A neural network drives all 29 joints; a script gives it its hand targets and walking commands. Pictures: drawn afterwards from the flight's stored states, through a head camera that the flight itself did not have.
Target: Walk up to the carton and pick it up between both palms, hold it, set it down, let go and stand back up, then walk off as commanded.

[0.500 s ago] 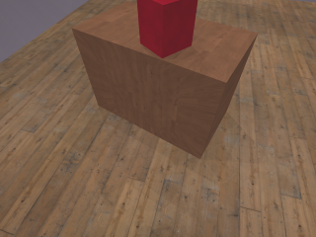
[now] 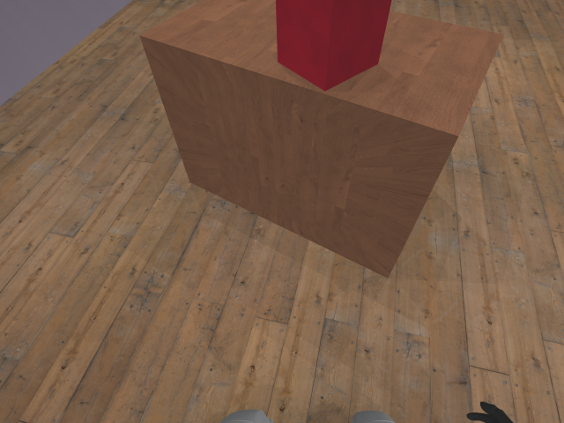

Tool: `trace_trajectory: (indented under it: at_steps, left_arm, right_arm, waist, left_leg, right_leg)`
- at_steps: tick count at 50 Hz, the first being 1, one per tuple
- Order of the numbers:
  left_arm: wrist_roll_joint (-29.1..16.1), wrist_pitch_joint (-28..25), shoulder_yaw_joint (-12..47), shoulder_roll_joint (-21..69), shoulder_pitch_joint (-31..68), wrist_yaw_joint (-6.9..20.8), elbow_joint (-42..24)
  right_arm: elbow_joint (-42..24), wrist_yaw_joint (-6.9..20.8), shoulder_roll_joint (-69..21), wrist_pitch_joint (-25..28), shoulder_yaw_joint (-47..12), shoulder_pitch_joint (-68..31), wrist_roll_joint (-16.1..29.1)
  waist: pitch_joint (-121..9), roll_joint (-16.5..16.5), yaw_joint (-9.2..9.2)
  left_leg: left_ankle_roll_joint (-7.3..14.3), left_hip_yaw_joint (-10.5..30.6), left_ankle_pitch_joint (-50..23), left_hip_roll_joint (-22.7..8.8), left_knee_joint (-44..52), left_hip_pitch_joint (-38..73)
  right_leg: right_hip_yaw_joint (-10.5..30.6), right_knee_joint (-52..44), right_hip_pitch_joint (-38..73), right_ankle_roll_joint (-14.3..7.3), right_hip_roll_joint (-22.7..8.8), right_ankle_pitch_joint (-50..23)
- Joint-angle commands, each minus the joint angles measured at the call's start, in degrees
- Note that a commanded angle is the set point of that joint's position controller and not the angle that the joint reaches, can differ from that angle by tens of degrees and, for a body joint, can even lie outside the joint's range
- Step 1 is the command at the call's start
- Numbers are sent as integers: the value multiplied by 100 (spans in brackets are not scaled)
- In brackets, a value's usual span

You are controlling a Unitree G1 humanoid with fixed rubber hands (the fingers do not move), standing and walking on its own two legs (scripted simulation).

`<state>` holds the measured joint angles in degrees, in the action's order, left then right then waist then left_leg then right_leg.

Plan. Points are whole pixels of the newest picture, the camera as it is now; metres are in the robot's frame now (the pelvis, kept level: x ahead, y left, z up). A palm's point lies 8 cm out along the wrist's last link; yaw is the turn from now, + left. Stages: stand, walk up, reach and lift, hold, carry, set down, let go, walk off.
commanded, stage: walk up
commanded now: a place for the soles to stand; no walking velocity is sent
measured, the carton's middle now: (331, 16) +1.02 -0.11 +0.08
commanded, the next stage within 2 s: none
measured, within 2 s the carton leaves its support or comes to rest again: neither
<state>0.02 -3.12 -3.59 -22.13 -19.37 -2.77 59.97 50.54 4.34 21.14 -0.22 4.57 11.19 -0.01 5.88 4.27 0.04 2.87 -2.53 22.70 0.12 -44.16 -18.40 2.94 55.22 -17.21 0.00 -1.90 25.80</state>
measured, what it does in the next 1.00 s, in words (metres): walks ahead: right foot, then left foot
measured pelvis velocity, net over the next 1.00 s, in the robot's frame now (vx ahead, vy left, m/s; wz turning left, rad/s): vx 0.31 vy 0.18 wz -0.20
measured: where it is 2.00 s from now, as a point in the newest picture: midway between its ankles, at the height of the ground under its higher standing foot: (255, 377)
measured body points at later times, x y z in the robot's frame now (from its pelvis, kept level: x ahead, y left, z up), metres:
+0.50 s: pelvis +0.16 +0.12 +0.00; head +0.22 +0.09 +0.45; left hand +0.17 +0.46 -0.09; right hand +0.27 -0.18 -0.13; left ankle +0.20 +0.26 -0.65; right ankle +0.11 -0.06 -0.71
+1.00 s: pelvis +0.31 +0.18 +0.00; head +0.37 +0.17 +0.45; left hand +0.44 +0.50 -0.11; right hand +0.36 -0.15 -0.10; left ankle +0.30 +0.31 -0.71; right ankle +0.31 +0.03 -0.69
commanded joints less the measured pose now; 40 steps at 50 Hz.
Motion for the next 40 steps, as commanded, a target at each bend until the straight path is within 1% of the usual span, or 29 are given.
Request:
trace_trajectory:
  at_steps: [1, 4, 6, 8, 10, 12, 13, 14, 15, 16, 17, 18, 19, 20, 23, 25, 26, 27, 28, 29, 30, 31, 32, 33, 34, 35, 36, 38, 40]
  left_arm:
    - [-68, 58, -169, -1580, 23, 34, -429]
    - [-108, 72, -183, -1380, -499, 89, -290]
    - [-95, 69, -190, -1267, -467, 90, -413]
    - [-99, 52, -205, -1214, -463, 48, -602]
    - [-111, 77, -230, -1124, -737, -33, -624]
    - [-50, 38, -296, -1072, -1408, -151, -572]
    - [10, 11, -356, -1071, -1960, -235, -539]
    - [43, -39, -390, -1285, -2052, -295, -567]
    - [164, -59, -487, -1673, -1831, -360, -698]
    - [130, -127, -583, -2002, -1772, -430, -958]
    - [11, -212, -742, -2463, -1510, -502, -1094]
    - [-25, -303, -725, -2366, -1274, -549, -1350]
    - [-23, -361, -570, -2122, -832, -536, -1322]
    - [25, -391, -469, -1794, -714, -527, -1444]
    - [174, -409, -373, -1626, -531, -331, -1335]
    - [265, -362, -409, -1833, -427, -208, -1419]
    - [254, -382, -376, -1832, -259, -181, -1375]
    - [210, -339, -327, -1819, -60, -91, -1458]
    - [223, -306, -316, -1661, -62, 1, -1412]
    - [273, -273, -201, -1298, -69, 49, -1511]
    - [212, -220, -49, -689, -491, 4, -1389]
    - [138, -127, -85, -867, -778, -27, -1362]
    - [210, -21, -181, -1414, -442, -74, -1140]
    - [181, 44, -260, -1715, -338, -31, -1091]
    - [97, 107, -371, -1746, -265, 34, -1000]
    - [110, 161, -366, -1550, -624, 73, -795]
    - [87, 178, -305, -1429, -689, 115, -815]
    - [94, 205, -315, -1345, -677, 158, -849]
    - [132, 269, -287, -1301, -448, 191, -1132]
  right_arm:
    - [-643, -163, 1664, 94, 564, -430, -241]
    - [-573, -199, 1291, 176, 434, -115, -157]
    - [-535, -205, 1325, 154, 489, -92, -156]
    - [-601, -218, 1376, 79, 489, -65, -173]
    - [-769, -270, 1262, 7, 500, -503, -348]
    - [-831, -283, 1143, -44, 459, -718, -328]
    - [-1046, -323, 1187, -99, 456, -913, -186]
    - [-1019, -293, 792, -86, 252, -557, -168]
    - [-1154, -210, 739, -103, 152, -539, -144]
    - [-1349, -150, 1246, -117, 321, -741, -210]
    - [-1431, -117, 1729, -140, 452, -1128, -144]
    - [-1603, -91, 1956, -150, 493, -1552, -152]
    - [-1422, -92, 1737, -77, 412, -1272, -241]
    - [-1306, -87, 1648, 49, 429, -999, -222]
    - [-1156, 52, 1271, 57, 266, -634, -145]
    - [-1241, 60, 1143, 112, 272, -753, -141]
    - [-1228, 63, 1267, 113, 388, -667, -194]
    - [-1090, 35, 1096, 158, 378, -143, -161]
    - [-795, -10, 1242, 181, 503, 464, -152]
    - [-458, -139, 1536, 217, 671, 1361, -174]
    - [-431, -264, 1706, 251, 713, 1717, -255]
    - [-765, -345, 2277, 281, 735, 1387, -180]
    - [-818, -333, 2608, 268, 721, 438, -5]
    - [-974, -320, 2492, 246, 699, -305, -34]
    - [-976, -336, 2153, 276, 608, -636, -96]
    - [-975, -358, 1929, 332, 535, -815, -101]
    - [-754, -399, 1722, 405, 460, -487, -38]
    - [-398, -433, 1656, 490, 465, 37, -10]
    - [-452, -505, 1729, 542, 419, 200, 12]
  waist:
    - [679, 372, -257]
    - [621, -75, -137]
    - [580, 300, -109]
    - [521, 426, -76]
    - [21, 189, 101]
    - [-645, -132, 517]
    - [-715, -919, 880]
    - [-852, -1455, 760]
    - [-1055, -1904, 624]
    - [-1189, -1384, 597]
    - [-843, -1698, 870]
    - [-744, -1413, 1013]
    - [-635, -374, 537]
    - [-835, 90, 395]
    - [-915, -1128, 130]
    - [-792, -1511, 184]
    - [-757, -1325, 93]
    - [-834, -1530, -131]
    - [-1042, -1212, -410]
    - [-1317, -577, -870]
    - [-1552, 1014, -854]
    - [-1592, 1272, -572]
    - [-773, 795, -310]
    - [-15, 293, -31]
    - [512, 101, 49]
    - [654, 177, 200]
    - [654, -198, 87]
    - [362, -181, 26]
    - [254, -20, 13]
  left_leg:
    - [-922, 2361, 2187, -1723, 4258, -172]
    - [-814, 1162, -901, -1281, 3598, 706]
    - [-776, 609, -2564, -1080, 3241, 1196]
    - [-1191, 264, -4366, -914, 3156, 1802]
    - [-1141, -220, -5997, -704, 2352, 2033]
    - [-558, -251, -6525, -637, 516, 2457]
    - [-457, -348, -5418, -316, -1025, 1939]
    - [-392, -76, -797, 228, -1492, 190]
    - [-466, 356, 1063, 341, -2165, -1631]
    - [-620, 1344, 1374, 163, -3102, -2256]
    - [-817, 2056, 1531, -204, -4438, -2749]
    - [-888, 2672, 1950, -391, -5313, -3614]
    - [-778, 2336, 920, -543, -4059, -3221]
    - [-701, 2040, 514, -592, -3427, -2724]
    - [-349, 1250, 272, -551, -1311, -1780]
    - [-298, 721, 310, -465, -159, -1086]
    - [-316, 527, -323, -486, 155, -338]
    - [-280, -40, -479, -172, 444, 662]
    - [-248, -38, -1154, -186, 733, 1811]
    - [-172, 380, -1261, -296, 862, 2931]
    - [-169, 1384, -702, -961, 1278, 2941]
    - [119, 4396, 1366, -2531, 3065, 2115]
    - [331, 5370, 3109, -2800, 3944, 434]
    - [169, 4906, 3990, -2750, 4179, -637]
    - [-16, 3426, 3136, -2328, 3904, -995]
    - [-3, 2573, 2031, -1822, 3420, -610]
    - [3, 2281, 681, -1848, 3081, -372]
    - [256, 1970, -577, -1716, 2777, 298]
    - [360, 1651, -2469, -2037, 2450, 1072]
  right_leg:
    - [283, 1574, -1686, -124, 89, -721]
    - [86, 1093, -1331, -51, -64, -1131]
    - [-8, 580, -1146, -9, -22, -1130]
    - [-427, -391, -1002, -19, 144, -737]
    - [-1158, -1787, -390, 2, 146, -684]
    - [-1467, -3302, 341, 26, 355, -1452]
    - [-1171, -4061, 1163, -191, 236, -2805]
    - [402, -3597, 2443, -506, -280, -3318]
    - [2163, -2803, 3544, -1205, -1124, -2366]
    - [4398, -3453, 3032, -2054, -2163, -1177]
    - [5479, -3927, 2622, -2701, -3169, -318]
    - [5578, -3861, 2901, -2922, -3412, -521]
    - [4405, -3633, 2649, -2329, -2643, -1335]
    - [3164, -3209, 2456, -1821, -1931, -2323]
    - [1343, -2500, 1772, -1137, -939, -3536]
    - [1211, -2523, 1049, -1118, -853, -3318]
    - [1083, -2213, 459, -991, -768, -3221]
    - [761, -2008, -446, -966, -591, -2451]
    - [775, -1444, -1048, -763, -491, -1966]
    - [403, 236, -1779, -501, -104, -1433]
    - [268, 1479, -2387, -263, 439, 755]
    - [299, 2363, -2657, -139, 805, 778]
    - [797, 2918, -2221, -227, 432, 322]
    - [709, 2979, -1894, -163, 196, -136]
    - [549, 2543, -1739, 7, 42, -518]
    - [420, 2279, -1677, 60, -13, -839]
    - [623, 2009, -1540, 74, -16, -959]
    - [776, 1711, -1375, 55, 9, -1004]
    - [951, 1584, -1657, 17, 76, -934]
